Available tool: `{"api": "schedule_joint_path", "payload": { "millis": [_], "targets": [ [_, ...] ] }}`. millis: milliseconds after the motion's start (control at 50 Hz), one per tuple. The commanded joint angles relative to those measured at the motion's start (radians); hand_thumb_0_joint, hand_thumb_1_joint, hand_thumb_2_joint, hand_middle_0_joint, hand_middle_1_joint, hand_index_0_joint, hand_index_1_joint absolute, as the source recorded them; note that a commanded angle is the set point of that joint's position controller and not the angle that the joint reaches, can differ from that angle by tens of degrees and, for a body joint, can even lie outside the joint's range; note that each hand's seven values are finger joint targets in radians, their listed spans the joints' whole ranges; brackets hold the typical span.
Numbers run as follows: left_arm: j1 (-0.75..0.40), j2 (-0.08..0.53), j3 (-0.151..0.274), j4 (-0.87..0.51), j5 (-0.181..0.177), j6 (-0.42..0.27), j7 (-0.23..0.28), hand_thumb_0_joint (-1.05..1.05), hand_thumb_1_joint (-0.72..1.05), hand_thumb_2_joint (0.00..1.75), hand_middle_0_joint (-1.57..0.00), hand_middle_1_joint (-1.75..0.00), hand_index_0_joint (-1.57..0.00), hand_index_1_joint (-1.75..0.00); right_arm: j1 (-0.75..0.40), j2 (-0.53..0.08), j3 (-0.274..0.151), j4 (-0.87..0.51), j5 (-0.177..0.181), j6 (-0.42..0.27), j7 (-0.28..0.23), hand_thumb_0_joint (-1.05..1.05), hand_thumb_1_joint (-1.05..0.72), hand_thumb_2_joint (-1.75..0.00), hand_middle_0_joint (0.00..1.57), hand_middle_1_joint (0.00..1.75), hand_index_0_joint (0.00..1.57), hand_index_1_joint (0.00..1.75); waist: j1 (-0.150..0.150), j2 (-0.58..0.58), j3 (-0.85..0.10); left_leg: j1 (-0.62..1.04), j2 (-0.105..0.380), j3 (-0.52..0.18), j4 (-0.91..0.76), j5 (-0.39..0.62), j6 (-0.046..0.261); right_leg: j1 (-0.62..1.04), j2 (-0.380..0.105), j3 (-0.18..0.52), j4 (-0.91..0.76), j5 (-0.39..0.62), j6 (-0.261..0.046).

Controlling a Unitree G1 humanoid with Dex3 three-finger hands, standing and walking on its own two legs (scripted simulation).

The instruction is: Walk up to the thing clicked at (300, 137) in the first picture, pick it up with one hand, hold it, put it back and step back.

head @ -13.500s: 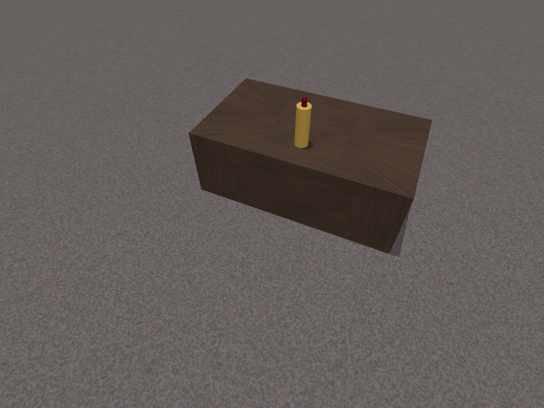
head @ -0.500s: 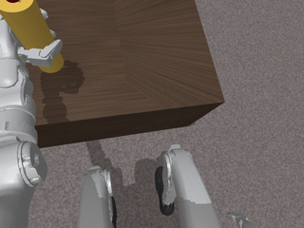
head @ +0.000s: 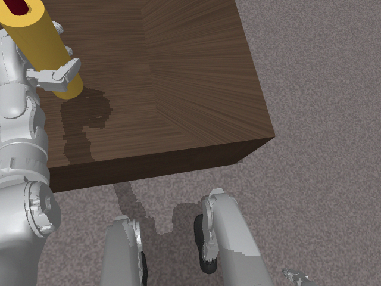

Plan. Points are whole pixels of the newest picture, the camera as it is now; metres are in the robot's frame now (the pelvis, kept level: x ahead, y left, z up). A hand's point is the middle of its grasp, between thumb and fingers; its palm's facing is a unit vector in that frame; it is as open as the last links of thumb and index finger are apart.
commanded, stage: settle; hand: left
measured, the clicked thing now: (44, 48) +0.56 +0.17 +0.05
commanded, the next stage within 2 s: lift in 0.20 s
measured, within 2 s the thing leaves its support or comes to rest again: neither
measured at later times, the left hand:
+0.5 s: hand (51, 60) +0.55 +0.16 +0.04, palm faces +0.06 -1.00 -0.03, open 8.5 cm
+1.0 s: hand (18, 54) +0.49 +0.17 +0.13, palm faces +0.09 -1.00 -0.02, open 8.5 cm
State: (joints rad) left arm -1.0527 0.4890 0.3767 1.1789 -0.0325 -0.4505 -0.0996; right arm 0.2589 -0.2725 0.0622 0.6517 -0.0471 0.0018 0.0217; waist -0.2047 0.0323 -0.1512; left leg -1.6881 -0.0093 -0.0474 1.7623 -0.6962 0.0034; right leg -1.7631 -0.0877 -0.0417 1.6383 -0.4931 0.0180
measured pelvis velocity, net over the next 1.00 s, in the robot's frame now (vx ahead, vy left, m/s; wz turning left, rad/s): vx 0.02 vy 0.00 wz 0.00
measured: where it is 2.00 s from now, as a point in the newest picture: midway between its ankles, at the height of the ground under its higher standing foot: (174, 272)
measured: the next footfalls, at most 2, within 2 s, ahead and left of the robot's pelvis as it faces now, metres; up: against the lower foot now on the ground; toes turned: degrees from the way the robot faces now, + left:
none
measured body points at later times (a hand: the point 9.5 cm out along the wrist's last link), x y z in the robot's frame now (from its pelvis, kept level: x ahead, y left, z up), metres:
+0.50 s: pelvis +0.00 +0.00 +0.02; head +0.21 +0.02 +0.42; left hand +0.54 +0.22 +0.04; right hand +0.04 -0.27 -0.10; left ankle +0.04 +0.11 -0.50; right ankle +0.11 -0.14 -0.50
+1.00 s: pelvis +0.02 +0.00 +0.10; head +0.16 +0.01 +0.52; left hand +0.48 +0.22 +0.13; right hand +0.09 -0.26 -0.03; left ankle +0.04 +0.11 -0.50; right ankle +0.11 -0.14 -0.50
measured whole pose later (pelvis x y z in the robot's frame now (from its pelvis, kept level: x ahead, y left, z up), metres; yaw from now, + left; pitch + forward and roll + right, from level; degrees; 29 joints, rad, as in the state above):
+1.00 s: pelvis +0.02 +0.00 +0.10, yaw +0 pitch +26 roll -2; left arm -0.67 0.31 0.29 0.88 -0.12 -0.43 -0.08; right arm 0.24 -0.24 0.01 0.72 -0.01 -0.01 -0.01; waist -0.10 0.03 -0.15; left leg -1.24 0.01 -0.04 1.41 -0.62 0.00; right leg -1.31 -0.06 -0.05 1.30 -0.44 0.02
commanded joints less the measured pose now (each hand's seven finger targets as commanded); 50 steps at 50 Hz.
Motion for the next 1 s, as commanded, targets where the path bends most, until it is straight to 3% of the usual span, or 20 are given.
{"api": "schedule_joint_path", "payload": {
  "millis": [0,80,120,180,200,240,320,380,440,480,560,620,680,760,800,860,900,940,960,980],
  "targets": [
    [-0.406,0.212,0.008,-0.183,-0.005,-0.075,0.002,0.0,0.29,1.39,-1.38,-1.48,-1.37,-1.5,0.213,-0.188,-0.062,-0.018,-0.002,-0.013,-0.017,0.0,-0.9,-0.9,0.2,0.3,0.2,0.3,-0.021,0.147,-0.658,0.314,-0.009,0.002,-0.254,0.289,0.014,0.523,0.038,0.017,-0.156,0.214,-0.068],
    [-0.428,0.23,0.024,-0.222,-0.01,-0.084,0.002,0.0,0.3,1.41,-1.38,-1.49,-1.38,-1.51,0.213,-0.188,-0.068,-0.023,0.001,-0.012,-0.017,0.0,-0.89,-0.9,0.2,0.3,0.2,0.3,-0.02,0.136,-0.677,0.339,-0.006,-0.004,-0.268,0.271,0.014,0.53,0.041,0.011,-0.162,0.193,-0.067],
    [-0.396,0.188,0.001,-0.189,-0.019,-0.082,-0.002,0.0,0.31,1.41,-1.38,-1.49,-1.38,-1.51,0.197,-0.185,-0.062,-0.022,0.003,-0.014,-0.017,0.0,-0.89,-0.9,0.2,0.3,0.2,0.3,-0.021,0.133,-0.642,0.336,-0.005,-0.008,-0.278,0.257,0.012,0.516,0.039,0.01,-0.167,0.177,-0.066],
    [-0.396,0.195,0.002,-0.207,-0.021,-0.084,-0.005,0.0,0.3,1.4,-1.37,-1.48,-1.37,-1.51,0.2,-0.19,-0.064,-0.017,0.003,-0.014,-0.019,0.0,-0.9,-0.9,0.2,0.3,0.2,0.3,-0.018,0.151,-0.66,0.368,-0.002,-0.009,-0.282,0.28,0.011,0.508,0.039,0.011,-0.173,0.19,-0.069],
    [-0.411,0.232,0.017,-0.247,-0.016,-0.089,-0.004,0.0,0.28,1.4,-1.37,-1.48,-1.36,-1.5,0.197,-0.191,-0.067,-0.017,0.003,-0.015,-0.021,0.0,-0.9,-0.9,0.2,0.3,0.2,0.3,-0.009,0.157,-0.681,0.37,-0.003,-0.006,-0.284,0.278,0.012,0.529,0.04,0.011,-0.172,0.191,-0.067],
    [-0.391,0.186,-0.002,-0.212,-0.026,-0.084,-0.006,0.0,0.27,1.39,-1.37,-1.47,-1.36,-1.5,0.196,-0.185,-0.065,-0.015,0.005,-0.014,-0.021,0.0,-0.9,-0.9,0.2,0.3,0.2,0.3,-0.021,0.143,-0.669,0.373,-0.003,-0.008,-0.287,0.275,0.012,0.538,0.039,0.011,-0.18,0.193,-0.066],
    [-0.365,0.192,0.001,-0.199,-0.027,-0.086,-0.005,0.0,0.22,1.32,-1.37,-1.49,-1.38,-1.49,0.193,-0.183,-0.065,-0.004,0.005,-0.017,-0.024,0.0,-0.93,-0.91,0.2,0.3,0.2,0.3,-0.017,0.124,-0.64,0.348,-0.005,0.001,-0.296,0.241,0.018,0.553,0.039,0.017,-0.204,0.169,-0.062],
    [-0.388,0.198,0.001,-0.277,-0.039,-0.095,-0.013,0.0,0.19,1.31,-1.36,-1.48,-1.37,-1.49,0.187,-0.181,-0.069,-0.013,0.008,-0.017,-0.025,0.0,-0.93,-0.91,0.2,0.3,0.2,0.3,-0.008,0.147,-0.707,0.389,-0.005,0.003,-0.304,0.264,0.016,0.598,0.041,0.02,-0.208,0.189,-0.063],
    [-0.333,0.187,0.005,-0.24,-0.04,-0.084,-0.011,0.0,0.18,1.31,-1.35,-1.48,-1.36,-1.48,0.183,-0.178,-0.068,-0.008,0.012,-0.015,-0.026,0.0,-0.93,-0.91,0.2,0.3,0.2,0.3,0.005,0.139,-0.667,0.407,-0.003,-0.003,-0.327,0.281,0.012,0.592,0.042,0.014,-0.22,0.198,-0.067],
    [-0.366,0.196,0.008,-0.324,-0.043,-0.09,-0.01,0.0,0.2,1.32,-1.35,-1.48,-1.36,-1.48,0.189,-0.181,-0.071,-0.021,0.012,-0.017,-0.028,0.0,-0.93,-0.91,0.2,0.3,0.2,0.3,0.012,0.156,-0.744,0.464,0.0,-0.006,-0.329,0.35,0.009,0.617,0.043,0.014,-0.219,0.256,-0.07],
    [-0.243,0.133,-0.003,-0.238,-0.05,-0.068,-0.004,0.0,0.22,1.32,-1.35,-1.47,-1.36,-1.48,0.185,-0.17,-0.073,0.002,0.014,-0.014,-0.028,0.0,-0.92,-0.91,0.2,0.3,0.2,0.3,0.022,0.1,-0.643,0.434,-0.001,-0.002,-0.358,0.318,0.013,0.649,0.045,0.011,-0.257,0.235,-0.067],
    [-0.284,0.165,0.001,-0.358,-0.05,-0.081,0.003,0.0,0.24,1.33,-1.36,-1.49,-1.38,-1.49,0.176,-0.166,-0.081,-0.009,0.017,-0.018,-0.032,0.0,-0.92,-0.91,0.2,0.3,0.2,0.3,0.033,0.115,-0.689,0.474,-0.003,0.004,-0.384,0.295,0.016,0.707,0.047,0.018,-0.292,0.218,-0.064],
    [-0.163,0.092,-0.019,-0.311,-0.062,-0.067,0.005,0.0,0.28,1.34,-1.35,-1.48,-1.36,-1.48,0.16,-0.16,-0.087,-0.013,0.023,-0.022,-0.033,0.0,-0.91,-0.91,0.2,0.3,0.2,0.3,0.039,0.077,-0.625,0.501,0.003,-0.008,-0.426,0.299,0.011,0.708,0.05,0.008,-0.321,0.212,-0.064],
    [-0.197,0.136,-0.012,-0.459,-0.066,-0.072,0.012,0.0,0.32,1.33,-1.35,-1.47,-1.36,-1.47,0.158,-0.157,-0.095,-0.006,0.029,-0.027,-0.042,0.0,-0.91,-0.9,0.2,0.3,0.2,0.3,0.061,0.106,-0.663,0.592,0.003,-0.002,-0.466,0.335,0.007,0.785,0.054,0.014,-0.365,0.244,-0.063],
    [-0.048,0.006,-0.07,-0.359,-0.081,-0.051,0.003,0.0,0.31,1.32,-1.32,-1.45,-1.34,-1.45,0.142,-0.147,-0.092,0.001,0.032,-0.032,-0.041,0.0,-0.91,-0.9,0.2,0.3,0.2,0.3,0.052,0.061,-0.561,0.591,0.008,-0.011,-0.492,0.345,0.004,0.766,0.058,0.003,-0.385,0.245,-0.064],
    [-0.081,0.085,-0.027,-0.552,-0.087,-0.067,0.018,0.0,0.32,1.32,-1.33,-1.46,-1.35,-1.45,0.139,-0.145,-0.097,-0.003,0.036,-0.035,-0.047,0.0,-0.91,-0.9,0.2,0.3,0.2,0.3,0.091,0.086,-0.613,0.657,0.006,-0.004,-0.537,0.359,0.004,0.865,0.059,0.009,-0.431,0.259,-0.06],
    [-0.022,0.016,-0.075,-0.521,-0.093,-0.055,0.02,0.0,0.33,1.35,-1.35,-1.47,-1.36,-1.47,0.118,-0.138,-0.106,-0.01,0.041,-0.039,-0.048,0.0,-0.91,-0.9,0.2,0.3,0.2,0.3,0.08,0.059,-0.563,0.692,0.008,-0.007,-0.567,0.326,0.005,0.856,0.062,0.008,-0.465,0.229,-0.057],
    [0.052,-0.01,-0.075,-0.517,-0.103,-0.041,0.029,0.0,0.35,1.36,-1.34,-1.47,-1.35,-1.47,0.11,-0.131,-0.105,0.021,0.045,-0.042,-0.054,0.0,-0.9,-0.9,0.2,0.3,0.2,0.3,0.088,0.026,-0.478,0.685,0.01,-0.001,-0.597,0.28,0.012,0.884,0.065,0.013,-0.515,0.196,-0.049],
    [0.124,-0.062,-0.109,-0.477,-0.104,-0.031,0.028,0.0,0.33,1.37,-1.34,-1.47,-1.35,-1.48,0.099,-0.126,-0.102,0.02,0.047,-0.044,-0.055,0.0,-0.9,-0.9,0.2,0.3,0.2,0.3,0.087,0.009,-0.434,0.681,0.01,-0.003,-0.621,0.271,0.012,0.895,0.065,0.01,-0.536,0.189,-0.047],
    [0.1,-0.03,-0.085,-0.549,-0.111,-0.037,0.03,0.0,0.37,1.35,-1.33,-1.45,-1.34,-1.46,0.087,-0.136,-0.107,0.004,0.051,-0.049,-0.057,0.0,-0.9,-0.9,0.2,0.3,0.2,0.3,0.098,0.025,-0.466,0.712,0.012,-0.007,-0.629,0.304,0.007,0.907,0.064,0.011,-0.536,0.214,-0.05]
  ]
}}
